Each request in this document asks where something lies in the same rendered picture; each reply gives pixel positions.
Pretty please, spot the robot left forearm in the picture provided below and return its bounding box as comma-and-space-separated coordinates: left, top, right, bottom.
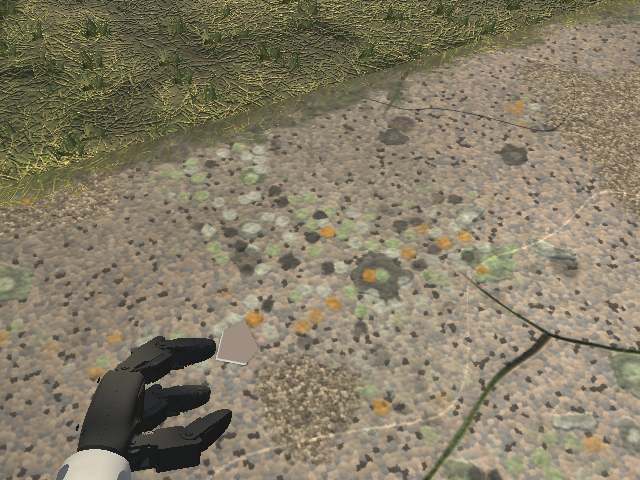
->
56, 449, 131, 480

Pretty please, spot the robot left hand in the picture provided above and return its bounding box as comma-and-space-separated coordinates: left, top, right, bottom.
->
76, 336, 232, 473

